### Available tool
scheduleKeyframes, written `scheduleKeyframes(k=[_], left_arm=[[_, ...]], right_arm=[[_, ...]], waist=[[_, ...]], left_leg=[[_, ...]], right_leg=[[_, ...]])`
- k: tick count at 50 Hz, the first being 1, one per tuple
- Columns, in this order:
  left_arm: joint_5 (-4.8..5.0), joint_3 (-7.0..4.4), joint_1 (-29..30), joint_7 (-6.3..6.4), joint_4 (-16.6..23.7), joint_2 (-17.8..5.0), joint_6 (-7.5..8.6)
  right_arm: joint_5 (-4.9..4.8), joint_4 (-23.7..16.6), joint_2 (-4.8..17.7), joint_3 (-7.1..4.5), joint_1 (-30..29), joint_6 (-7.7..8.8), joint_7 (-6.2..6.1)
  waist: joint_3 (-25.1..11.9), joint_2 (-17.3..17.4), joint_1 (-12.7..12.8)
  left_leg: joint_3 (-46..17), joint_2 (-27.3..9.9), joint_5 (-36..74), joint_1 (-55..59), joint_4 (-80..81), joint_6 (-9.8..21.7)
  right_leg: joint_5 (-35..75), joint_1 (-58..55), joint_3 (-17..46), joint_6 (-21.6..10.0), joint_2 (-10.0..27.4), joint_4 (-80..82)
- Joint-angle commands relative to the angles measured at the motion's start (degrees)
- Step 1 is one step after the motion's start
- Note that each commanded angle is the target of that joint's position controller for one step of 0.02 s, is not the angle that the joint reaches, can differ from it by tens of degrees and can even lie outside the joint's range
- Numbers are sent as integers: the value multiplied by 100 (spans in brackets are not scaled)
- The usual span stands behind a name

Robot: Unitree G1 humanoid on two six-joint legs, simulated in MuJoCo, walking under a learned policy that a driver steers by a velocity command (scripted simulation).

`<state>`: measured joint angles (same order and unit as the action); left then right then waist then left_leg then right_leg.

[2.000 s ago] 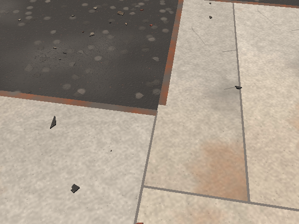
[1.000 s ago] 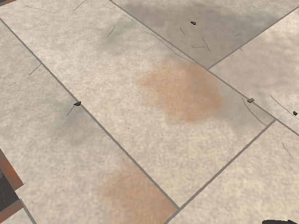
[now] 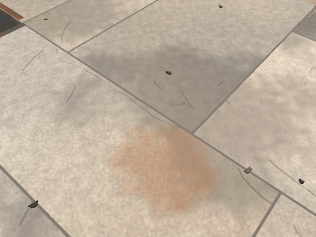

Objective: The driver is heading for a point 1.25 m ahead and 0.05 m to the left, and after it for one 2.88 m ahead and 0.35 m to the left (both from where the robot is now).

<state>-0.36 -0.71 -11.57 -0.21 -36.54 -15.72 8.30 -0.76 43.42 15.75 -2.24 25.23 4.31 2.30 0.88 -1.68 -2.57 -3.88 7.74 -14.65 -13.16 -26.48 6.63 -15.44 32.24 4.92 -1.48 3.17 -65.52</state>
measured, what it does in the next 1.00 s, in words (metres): walks ahead: right foot, then left foot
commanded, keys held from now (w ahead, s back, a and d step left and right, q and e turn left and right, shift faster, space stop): w+q+shift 0.28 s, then e+shift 0.72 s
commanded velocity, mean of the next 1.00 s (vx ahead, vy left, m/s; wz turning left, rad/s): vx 0.50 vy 0.00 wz -0.05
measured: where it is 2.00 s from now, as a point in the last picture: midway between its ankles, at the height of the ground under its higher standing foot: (127, 149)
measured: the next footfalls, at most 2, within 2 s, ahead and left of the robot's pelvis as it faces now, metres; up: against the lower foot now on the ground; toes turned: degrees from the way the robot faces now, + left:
right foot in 0.26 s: +0.48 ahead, -0.09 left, +0.00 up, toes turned +22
left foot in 0.60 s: +0.63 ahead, +0.22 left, +0.00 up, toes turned +10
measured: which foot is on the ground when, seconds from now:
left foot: down 0.00-0.28, up 0.30-0.58, down 0.60-1.00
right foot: up 0.00-0.24, down 0.26-0.60, up 0.62-1.00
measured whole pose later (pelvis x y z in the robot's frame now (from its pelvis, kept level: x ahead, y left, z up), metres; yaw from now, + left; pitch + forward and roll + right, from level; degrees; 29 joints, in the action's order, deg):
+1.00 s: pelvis +0.57 +0.08 +0.00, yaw -7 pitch +0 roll +3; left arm 1.3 -5.1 -10.3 -1.0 -33.8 -19.1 -4.7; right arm -0.9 42.3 18.1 -4.8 5.5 0.3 -0.3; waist 4.6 0.2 -0.8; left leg 15.7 -5.8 -13.7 -12.6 -27.5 -1.2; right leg -14.5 24.7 -3.3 1.3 4.9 -41.1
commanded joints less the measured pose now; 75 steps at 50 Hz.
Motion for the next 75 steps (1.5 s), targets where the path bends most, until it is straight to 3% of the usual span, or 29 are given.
scheduleKeyframes(k=[1, 6, 10, 12, 13, 14, 15, 16, 18, 20, 22, 26, 29, 30, 31, 32, 35, 40, 50, 51, 52, 53, 54, 56, 59, 64, 67, 70, 75], left_arm=[[-80, -198, 445, 9, 557, -619, 22], [-41, -106, 1878, -102, 991, -234, 128], [186, -332, 2063, -64, 1097, -656, 134], [251, -561, 972, 30, 949, -1066, 144], [292, -621, -516, 122, 697, -1165, 58], [87, -690, -1568, 144, 446, -1533, -7], [74, -653, -1634, -27, 225, -1438, 14], [32, -564, -1407, -10, 258, -843, -39], [-101, -459, -788, -46, 52, -626, -149], [-100, -364, -633, -71, -172, -509, -106], [92, -301, -241, -69, -259, -427, -119], [212, -637, -88, 56, -235, -1396, -266], [229, -592, -260, 64, -207, -1106, -304], [205, -545, -367, 60, -160, -919, -315], [157, -399, -817, 59, -81, -528, -375], [289, -351, -1872, 107, -206, -511, -482], [233, -513, -1566, 237, -264, -964, -875], [153, -527, -1066, 309, 96, -640, -1154], [157, -624, -297, -131, 598, -777, -1322], [109, -717, -523, -65, 537, -954, -1318], [92, -956, -887, 69, 548, -1758, -1285], [-55, -964, -655, 79, 758, -2170, -1166], [-92, -887, -624, -8, 808, -1835, -990], [86, -796, -245, 26, 744, -1575, -856], [29, -565, 421, 176, 965, -1112, -950], [-135, -267, 498, 166, 656, -531, -887], [-230, -311, 507, 89, 402, -783, -865], [-17, -530, 122, 73, 197, -1376, -836], [166, -554, 214, 101, 40, -1098, -531]], right_arm=[[-90, -507, 729, -179, -297, 113, -150], [-166, -169, 777, -211, 241, 51, -312], [-246, 49, 748, -249, 337, -5, -375], [-114, -9, 973, -334, 93, -90, -357], [68, -228, 947, -298, -339, -137, -311], [85, -350, 59, -76, 454, -113, -274], [-192, -421, 30, 113, 868, -83, -266], [-262, -317, 493, -3, 284, -109, -312], [46, -688, 670, -23, -1211, -27, -284], [59, -891, 380, 18, -1434, 37, -216], [78, -930, 128, 120, -1317, 52, -176], [131, -869, 413, 80, -1481, 178, -14], [249, -853, 804, -117, -1476, 40, -156], [310, -888, 978, -179, -1306, 23, -238], [435, -972, 1354, -227, -1045, -21, -323], [448, -1014, 1190, -196, -1038, -174, -281], [132, -1064, 741, -132, -1889, -332, -212], [257, -875, 688, -229, -2496, -236, -317], [-130, -479, 1059, -490, -2370, -323, -219], [-134, -345, 910, -476, -2099, -338, -181], [28, -378, 717, -432, -1874, -355, -146], [206, -791, 570, -340, -2239, -369, -191], [208, -772, 872, -419, -2587, -388, -240], [93, -694, 843, -438, -2484, -371, -337], [121, -369, 936, -462, -1950, -396, -341], [37, -149, 431, -207, -1721, -496, -254], [-18, -250, 726, -233, -1855, -535, -216], [-150, -419, 1001, -280, -1852, -492, -198], [-165, -369, 647, -218, -1599, -298, -90]], waist=[[497, 303, 268], [599, 547, -227], [375, 812, -118], [-468, 1006, 576], [-1493, 1125, 1340], [-2836, -646, 1059], [-3477, -2564, 831], [-2286, -1769, 1036], [-537, -36, 955], [-175, -69, 500], [-50, -163, 83], [-423, -306, -73], [-324, -65, -270], [-449, 134, -373], [-1128, 1351, -302], [-2113, 2254, 11], [-1063, 1034, 252], [-582, 876, 491], [-523, 671, 480], [-555, 326, 554], [-522, -1254, 560], [-723, -2055, 445], [-975, -1032, 744], [-652, -372, 398], [-928, -507, 134], [-990, -483, 240], [-464, -696, 437], [-86, -893, 685], [149, -422, 457]], left_leg=[[-2208, -1311, -187, 6, 1793, 1094], [-1731, -891, 858, -885, 1768, 647], [-2135, -1121, 1869, 307, 1167, 334], [-2038, -1004, 4062, 724, -322, 88], [-1954, -957, 4037, 85, -1869, -61], [-1368, -278, 843, -1829, -4336, -316], [-1011, -274, -1558, -2765, -5556, -438], [-821, -620, -1195, -3204, -5710, -473], [-417, -763, -1129, -2947, -5398, -543], [-355, -971, -1400, -2618, -4763, -569], [-256, -1165, -1325, -2295, -3203, -658], [19, -593, 1688, 230, -835, -708], [-176, -805, 2496, 1170, -392, -520], [-325, -1160, 3190, 1568, -302, -394], [-1392, -2626, 5254, 2276, -347, 112], [-2429, -3578, 5372, 2642, -326, 796], [-1594, -2890, 3066, 1399, 290, 637], [-86, -2593, 2598, 218, 980, 703], [1209, -2744, 1809, 526, 146, 4], [1429, -2470, 1328, 217, -501, -317], [1909, -1766, -303, -1042, -2236, -871], [1127, -862, -2470, -2669, -3682, -1206], [228, -868, -2314, -2856, -4337, -1116], [-78, -994, -1313, -2910, -4075, -910], [85, -948, -588, -2233, -3926, -1065], [212, -1244, -168, -1035, -2334, -1207], [381, -1179, -291, -664, -1821, -1112], [544, -1123, -909, -1538, -1992, -742], [396, -1525, -1180, -2071, -1801, -167]], right_leg=[[542, 912, 49, 229, 101, 976], [2501, -575, -350, 440, -552, 3202], [2256, -1185, -17, 338, -606, 4028], [1663, -2459, -196, 123, -638, 3954], [1131, -4224, 177, -132, -23, 3376], [-694, -6817, 2372, -948, 1583, 3330], [-1925, -7217, 4840, -1417, 2298, 4356], [-1475, -6414, 4146, -1234, 1824, 4580], [2489, -4215, 2332, -1140, 1302, 4535], [4375, -3208, 1679, -1207, 1079, 4673], [4497, -2572, 1449, -1180, 933, 4864], [3129, -1300, 994, -809, 430, 5051], [2018, -908, 991, -226, 25, 4209], [1377, -685, 865, 5, -309, 3414], [-1424, -191, 330, 332, -739, 1561], [-2744, 115, 209, 446, -632, 238], [-1800, 682, -61, 732, -60, -838], [-734, 130, -304, 840, 306, -211], [383, -1531, -993, 8, 21, 3148], [959, -2091, -826, -210, -98, 3578], [3428, -3076, 751, -754, 848, 4182], [3439, -3465, 2833, -1920, 1777, 4428], [2923, -3372, 2580, -1965, 1707, 4598], [2131, -3031, 1848, -1379, 1156, 4575], [2861, -2597, 1167, -1168, 925, 4410], [2370, -2229, 415, -1039, 727, 4441], [1141, -1794, 496, -1130, 889, 4672], [-2372, -2116, 1404, -1166, 1385, 5358], [-2046, -2868, 1259, -946, 1710, 5627]])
